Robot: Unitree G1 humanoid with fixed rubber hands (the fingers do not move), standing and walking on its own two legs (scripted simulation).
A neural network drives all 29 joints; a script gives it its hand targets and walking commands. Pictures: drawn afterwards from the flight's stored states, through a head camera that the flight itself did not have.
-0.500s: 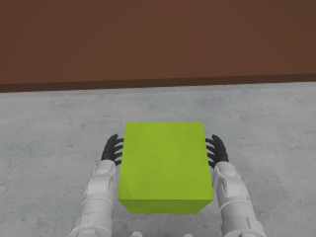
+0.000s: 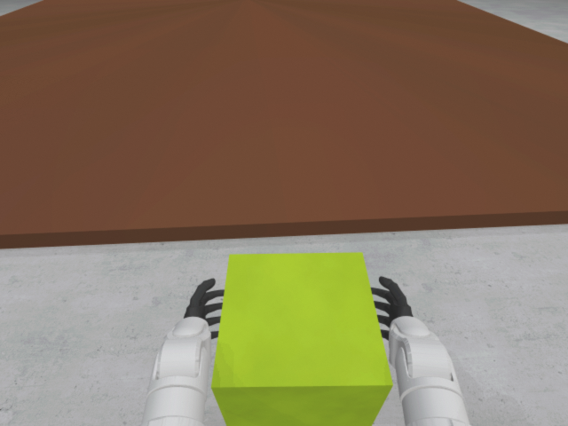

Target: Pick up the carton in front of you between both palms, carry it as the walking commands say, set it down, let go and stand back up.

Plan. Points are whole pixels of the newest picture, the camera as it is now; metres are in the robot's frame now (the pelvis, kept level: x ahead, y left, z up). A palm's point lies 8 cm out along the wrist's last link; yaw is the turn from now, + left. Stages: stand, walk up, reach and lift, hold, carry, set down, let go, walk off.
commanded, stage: reach and lift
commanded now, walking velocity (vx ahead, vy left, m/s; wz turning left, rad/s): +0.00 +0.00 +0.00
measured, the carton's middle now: (297, 351) +0.29 +0.00 -0.05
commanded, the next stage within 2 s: hold in 0.86 s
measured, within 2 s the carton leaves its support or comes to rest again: neither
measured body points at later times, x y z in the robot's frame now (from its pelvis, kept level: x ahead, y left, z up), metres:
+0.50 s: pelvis +0.00 +0.00 +0.00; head -0.02 +0.00 +0.45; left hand +0.31 +0.15 +0.02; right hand +0.31 -0.15 +0.03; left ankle +0.02 +0.13 -0.74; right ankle +0.01 -0.13 -0.74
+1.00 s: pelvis +0.01 +0.00 +0.01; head -0.03 +0.00 +0.45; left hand +0.30 +0.15 +0.04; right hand +0.30 -0.15 +0.05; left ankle +0.02 +0.13 -0.74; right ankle +0.01 -0.13 -0.74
